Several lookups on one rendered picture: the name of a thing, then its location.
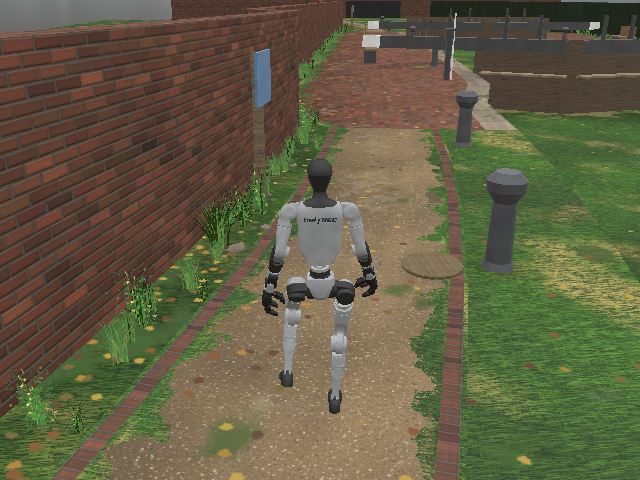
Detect robot right upper arm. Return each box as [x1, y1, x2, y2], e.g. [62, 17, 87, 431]
[341, 202, 368, 257]

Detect robot head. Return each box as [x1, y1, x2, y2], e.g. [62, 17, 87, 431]
[303, 159, 337, 208]

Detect robot left upper arm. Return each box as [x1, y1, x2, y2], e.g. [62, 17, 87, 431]
[274, 202, 299, 259]

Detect left robot forearm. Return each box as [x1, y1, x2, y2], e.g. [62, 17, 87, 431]
[263, 244, 284, 293]

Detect right robot forearm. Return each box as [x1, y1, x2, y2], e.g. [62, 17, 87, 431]
[357, 241, 376, 280]

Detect robot right hand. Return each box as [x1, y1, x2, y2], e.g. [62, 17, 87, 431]
[354, 276, 378, 297]

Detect robot torso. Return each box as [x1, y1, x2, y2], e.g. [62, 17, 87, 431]
[296, 197, 343, 300]

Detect robot left hand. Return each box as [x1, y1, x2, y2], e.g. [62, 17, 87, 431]
[262, 290, 285, 316]

